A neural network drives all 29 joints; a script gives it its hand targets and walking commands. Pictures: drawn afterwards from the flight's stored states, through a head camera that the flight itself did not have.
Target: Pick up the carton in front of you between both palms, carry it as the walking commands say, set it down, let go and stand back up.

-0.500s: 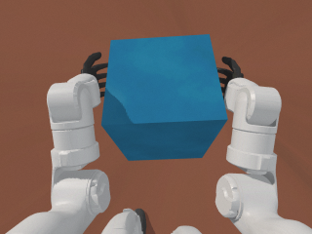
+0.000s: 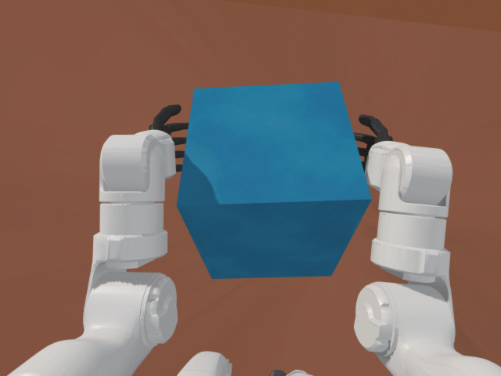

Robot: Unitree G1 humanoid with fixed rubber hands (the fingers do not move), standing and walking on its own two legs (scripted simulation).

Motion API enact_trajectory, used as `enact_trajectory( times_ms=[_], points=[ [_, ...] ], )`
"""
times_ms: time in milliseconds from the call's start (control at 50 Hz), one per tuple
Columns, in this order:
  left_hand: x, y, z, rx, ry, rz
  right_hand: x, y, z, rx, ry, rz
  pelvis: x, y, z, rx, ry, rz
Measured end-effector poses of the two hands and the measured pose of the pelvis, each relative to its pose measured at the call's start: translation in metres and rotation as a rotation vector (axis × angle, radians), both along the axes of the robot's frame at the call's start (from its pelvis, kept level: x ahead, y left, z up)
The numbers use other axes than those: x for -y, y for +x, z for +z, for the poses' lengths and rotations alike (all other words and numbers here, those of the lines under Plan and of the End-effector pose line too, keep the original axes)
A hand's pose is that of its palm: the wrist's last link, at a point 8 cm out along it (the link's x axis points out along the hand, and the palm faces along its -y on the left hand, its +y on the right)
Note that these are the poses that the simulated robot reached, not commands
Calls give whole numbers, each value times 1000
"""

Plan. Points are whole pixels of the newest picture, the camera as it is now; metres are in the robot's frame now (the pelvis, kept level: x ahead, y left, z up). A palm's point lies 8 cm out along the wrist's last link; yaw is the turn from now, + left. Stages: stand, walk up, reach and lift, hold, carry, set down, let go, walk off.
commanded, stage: carry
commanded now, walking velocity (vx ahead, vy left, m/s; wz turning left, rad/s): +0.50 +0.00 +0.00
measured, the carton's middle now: (268, 190) +0.39 +0.02 +0.06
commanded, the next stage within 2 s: none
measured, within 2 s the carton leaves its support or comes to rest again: neither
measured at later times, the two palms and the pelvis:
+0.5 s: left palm (207, 13) +0.70 +0.16 +0.18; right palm (368, 35) +0.67 -0.14 +0.17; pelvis +0.29 +0.04 +0.03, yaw -1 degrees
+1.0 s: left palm out of the picture +0.97 +0.16 +0.21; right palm out of the picture +0.99 -0.14 +0.20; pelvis +0.58 +0.00 +0.05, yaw +0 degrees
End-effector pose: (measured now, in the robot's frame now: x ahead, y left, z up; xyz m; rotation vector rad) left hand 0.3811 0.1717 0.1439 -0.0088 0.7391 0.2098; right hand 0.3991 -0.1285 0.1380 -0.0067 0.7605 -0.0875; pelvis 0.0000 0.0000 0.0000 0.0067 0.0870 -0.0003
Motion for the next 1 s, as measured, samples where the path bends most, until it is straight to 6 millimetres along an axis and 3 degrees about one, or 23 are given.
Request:
enact_trajectory(
  times_ms=[100,220,320,420,480,640,760,880,1000],
  points=[
    [-4,54,18,53,-11,23,-4,59,17,50,21,0,0,53,11,-11,12,0],
    [-4,138,41,120,-23,-6,-4,131,39,117,25,-37,-14,131,10,-21,6,-13],
    [-5,216,35,101,-32,-75,-5,191,40,101,-28,-76,-32,204,-2,2,15,-24],
    [4,274,24,-4,-38,-130,3,229,26,-5,-48,-115,-43,255,15,1,-8,-22],
    [9,308,29,-5,-38,-138,7,256,30,-6,-47,-137,-45,283,24,-3,-19,-24],
    [12,401,56,87,-61,-103,12,359,61,86,-34,-129,-30,377,29,-21,-18,-12],
    [18,474,55,66,-12,-64,18,450,53,67,-18,-68,-6,465,17,-1,-32,2],
    [11,521,42,-16,14,-17,11,519,43,-13,0,-14,6,524,36,4,-5,-3],
    [7,588,66,60,-4,5,7,589,66,60,23,-20,3,585,49,-11,4,-4]
  ],
)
